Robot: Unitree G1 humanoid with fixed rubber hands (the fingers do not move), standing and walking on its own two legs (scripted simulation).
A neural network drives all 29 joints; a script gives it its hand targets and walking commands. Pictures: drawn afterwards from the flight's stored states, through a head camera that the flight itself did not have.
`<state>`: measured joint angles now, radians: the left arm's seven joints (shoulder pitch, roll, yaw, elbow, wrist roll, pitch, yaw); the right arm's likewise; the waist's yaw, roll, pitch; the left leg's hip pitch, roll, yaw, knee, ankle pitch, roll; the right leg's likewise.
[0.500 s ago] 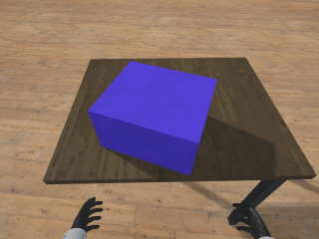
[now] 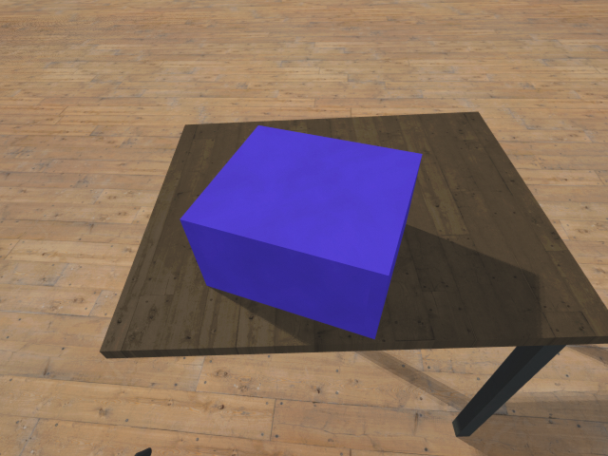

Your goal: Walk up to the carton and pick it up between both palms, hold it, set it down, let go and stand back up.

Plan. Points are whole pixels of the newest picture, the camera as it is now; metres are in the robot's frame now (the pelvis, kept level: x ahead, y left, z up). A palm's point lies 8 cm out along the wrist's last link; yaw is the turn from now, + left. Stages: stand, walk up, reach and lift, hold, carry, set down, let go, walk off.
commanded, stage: stand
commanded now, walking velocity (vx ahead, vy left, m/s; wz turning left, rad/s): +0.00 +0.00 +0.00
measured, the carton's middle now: (310, 221) +0.50 +0.02 +0.01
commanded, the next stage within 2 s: none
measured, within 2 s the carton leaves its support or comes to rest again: neither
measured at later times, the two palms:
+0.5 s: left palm out of the picture -0.01 +0.27 -0.12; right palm out of the picture -0.01 -0.25 -0.13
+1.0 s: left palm out of the picture -0.05 +0.26 -0.12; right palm out of the picture -0.04 -0.25 -0.14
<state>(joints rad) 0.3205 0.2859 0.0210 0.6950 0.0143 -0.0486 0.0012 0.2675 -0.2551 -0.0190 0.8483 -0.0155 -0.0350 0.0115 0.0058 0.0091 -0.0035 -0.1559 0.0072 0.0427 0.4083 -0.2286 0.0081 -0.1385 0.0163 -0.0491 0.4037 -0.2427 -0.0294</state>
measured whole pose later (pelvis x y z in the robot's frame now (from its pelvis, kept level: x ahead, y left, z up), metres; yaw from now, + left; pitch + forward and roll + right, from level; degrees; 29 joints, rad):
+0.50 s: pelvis -0.03 +0.01 +0.00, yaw +0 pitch -2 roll +0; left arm 0.40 0.28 -0.03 0.83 0.00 -0.04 0.02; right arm 0.33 -0.25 0.02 0.96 -0.01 -0.02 0.01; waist 0.01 0.00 0.00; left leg -0.19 0.00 0.05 0.40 -0.18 0.02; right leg -0.18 0.00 -0.05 0.42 -0.20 -0.02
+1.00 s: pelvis -0.04 +0.00 +0.00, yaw +0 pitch -2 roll +0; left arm 0.42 0.25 -0.03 0.91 0.00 -0.03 0.03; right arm 0.35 -0.24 0.02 0.99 -0.01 -0.01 -0.01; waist 0.00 0.02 0.00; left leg -0.22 0.01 0.05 0.42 -0.18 0.01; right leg -0.20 0.01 -0.05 0.43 -0.20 -0.03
